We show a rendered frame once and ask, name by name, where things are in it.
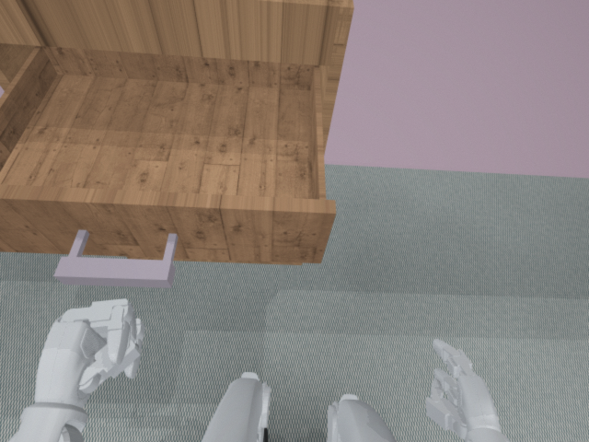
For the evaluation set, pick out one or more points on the cabinet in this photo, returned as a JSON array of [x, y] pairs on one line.
[[279, 31]]

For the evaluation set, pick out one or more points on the drawer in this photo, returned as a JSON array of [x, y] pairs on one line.
[[227, 154]]

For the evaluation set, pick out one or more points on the handle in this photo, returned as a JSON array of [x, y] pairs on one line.
[[77, 270]]

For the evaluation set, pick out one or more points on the robot thigh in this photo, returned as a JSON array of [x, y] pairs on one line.
[[243, 411], [356, 421]]

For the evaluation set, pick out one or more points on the robot left thigh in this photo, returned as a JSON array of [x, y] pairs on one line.
[[243, 411]]

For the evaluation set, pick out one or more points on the robot left hand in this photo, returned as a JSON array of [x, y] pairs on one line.
[[106, 331]]

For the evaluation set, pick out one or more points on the robot right thigh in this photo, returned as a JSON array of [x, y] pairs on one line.
[[356, 421]]

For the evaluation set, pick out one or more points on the robot left forearm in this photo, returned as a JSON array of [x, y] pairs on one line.
[[51, 422]]

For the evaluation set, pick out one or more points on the robot right hand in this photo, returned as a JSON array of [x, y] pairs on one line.
[[469, 405]]

